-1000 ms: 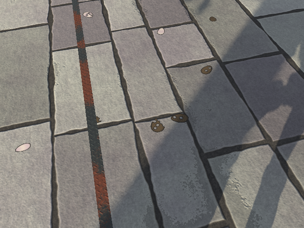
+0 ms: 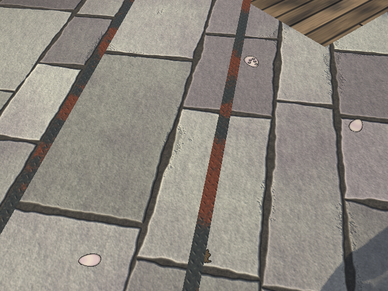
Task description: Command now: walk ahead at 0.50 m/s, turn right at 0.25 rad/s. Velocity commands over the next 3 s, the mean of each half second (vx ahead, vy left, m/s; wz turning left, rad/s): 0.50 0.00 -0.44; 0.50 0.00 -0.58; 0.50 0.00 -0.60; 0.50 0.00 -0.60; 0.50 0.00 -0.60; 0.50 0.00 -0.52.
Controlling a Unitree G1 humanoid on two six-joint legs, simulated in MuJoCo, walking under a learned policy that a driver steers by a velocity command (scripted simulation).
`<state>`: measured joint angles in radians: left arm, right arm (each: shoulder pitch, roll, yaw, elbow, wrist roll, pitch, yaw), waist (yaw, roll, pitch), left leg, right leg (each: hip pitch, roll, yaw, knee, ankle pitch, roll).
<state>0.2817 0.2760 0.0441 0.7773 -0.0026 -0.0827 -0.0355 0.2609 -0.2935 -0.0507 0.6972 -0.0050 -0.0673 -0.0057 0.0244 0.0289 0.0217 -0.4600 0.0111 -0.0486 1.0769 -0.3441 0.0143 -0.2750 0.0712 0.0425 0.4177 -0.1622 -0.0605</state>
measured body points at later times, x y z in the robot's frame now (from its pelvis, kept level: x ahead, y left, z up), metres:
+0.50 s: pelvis +0.26 +0.03 +0.00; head +0.28 +0.04 +0.45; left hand +0.45 +0.28 -0.11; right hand +0.29 -0.27 -0.10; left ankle +0.29 +0.14 -0.74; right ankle +0.23 -0.11 -0.66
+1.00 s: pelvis +0.49 -0.13 +0.00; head +0.52 -0.15 +0.45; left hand +0.74 +0.05 -0.10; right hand +0.47 -0.44 -0.10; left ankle +0.61 +0.01 -0.67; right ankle +0.48 -0.20 -0.74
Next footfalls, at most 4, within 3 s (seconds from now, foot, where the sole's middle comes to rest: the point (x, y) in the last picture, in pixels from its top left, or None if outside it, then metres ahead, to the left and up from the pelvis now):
0.30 left None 0.33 0.13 -0.78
0.80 right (279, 284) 0.51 -0.22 -0.78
1.28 left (265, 197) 0.85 -0.20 -0.78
1.78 right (367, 207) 0.81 -0.59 -0.78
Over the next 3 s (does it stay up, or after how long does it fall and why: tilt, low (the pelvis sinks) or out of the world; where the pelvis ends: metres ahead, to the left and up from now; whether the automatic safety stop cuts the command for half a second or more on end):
stays up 0.91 -1.04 0.00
